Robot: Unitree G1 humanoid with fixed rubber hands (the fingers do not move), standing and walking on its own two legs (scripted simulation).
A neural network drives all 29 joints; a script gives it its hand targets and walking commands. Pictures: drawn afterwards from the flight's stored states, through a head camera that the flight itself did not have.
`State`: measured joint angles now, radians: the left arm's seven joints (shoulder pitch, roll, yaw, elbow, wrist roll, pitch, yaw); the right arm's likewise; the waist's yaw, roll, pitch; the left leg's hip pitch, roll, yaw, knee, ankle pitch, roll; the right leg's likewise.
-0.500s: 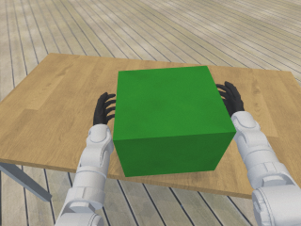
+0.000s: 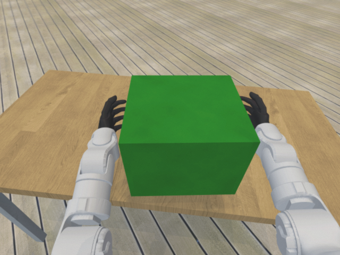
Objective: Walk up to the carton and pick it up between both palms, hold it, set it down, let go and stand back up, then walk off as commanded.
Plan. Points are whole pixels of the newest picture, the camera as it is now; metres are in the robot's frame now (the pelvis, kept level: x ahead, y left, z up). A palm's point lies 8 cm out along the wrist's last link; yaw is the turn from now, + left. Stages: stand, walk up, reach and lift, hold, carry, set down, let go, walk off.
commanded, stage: reach and lift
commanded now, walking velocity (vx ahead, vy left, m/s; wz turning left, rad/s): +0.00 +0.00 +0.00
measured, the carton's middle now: (182, 133) +0.40 +0.00 +0.08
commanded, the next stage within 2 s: hold in 1.02 s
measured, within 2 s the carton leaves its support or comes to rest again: neither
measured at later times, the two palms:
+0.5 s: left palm (100, 120) +0.36 +0.19 +0.16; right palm (260, 118) +0.38 -0.17 +0.17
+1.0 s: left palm (101, 114) +0.36 +0.19 +0.18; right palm (263, 115) +0.37 -0.17 +0.18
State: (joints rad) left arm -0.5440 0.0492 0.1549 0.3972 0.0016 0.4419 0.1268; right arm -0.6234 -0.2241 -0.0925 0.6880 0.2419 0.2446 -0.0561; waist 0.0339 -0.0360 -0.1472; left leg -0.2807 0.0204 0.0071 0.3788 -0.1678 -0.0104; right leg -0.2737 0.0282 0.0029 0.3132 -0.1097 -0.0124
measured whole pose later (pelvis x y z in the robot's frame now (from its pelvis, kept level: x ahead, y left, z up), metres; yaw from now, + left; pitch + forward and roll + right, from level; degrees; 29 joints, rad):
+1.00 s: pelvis +0.00 +0.00 +0.00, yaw +0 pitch +0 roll -1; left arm -0.63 0.08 0.24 0.34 0.07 0.60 0.03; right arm -0.66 -0.17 -0.12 0.56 0.24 0.37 -0.13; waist 0.00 -0.03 -0.13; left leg -0.21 0.02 0.01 0.38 -0.17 -0.01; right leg -0.20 0.03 0.00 0.31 -0.11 -0.01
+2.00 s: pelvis -0.01 +0.00 +0.00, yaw +0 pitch -2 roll -1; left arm -0.64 0.08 0.25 0.28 0.10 0.70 0.01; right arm -0.68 -0.17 -0.13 0.53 0.24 0.46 -0.14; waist -0.01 -0.03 -0.12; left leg -0.18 0.02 0.01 0.38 -0.17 -0.01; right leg -0.17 0.03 0.00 0.31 -0.11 -0.01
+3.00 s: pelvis -0.01 +0.00 +0.00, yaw +0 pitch -2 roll -1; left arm -0.64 0.08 0.25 0.26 0.11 0.72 0.01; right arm -0.69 -0.17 -0.13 0.53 0.24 0.46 -0.13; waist -0.02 -0.04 -0.12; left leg -0.18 0.02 0.01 0.38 -0.17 -0.01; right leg -0.16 0.03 0.00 0.30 -0.11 -0.01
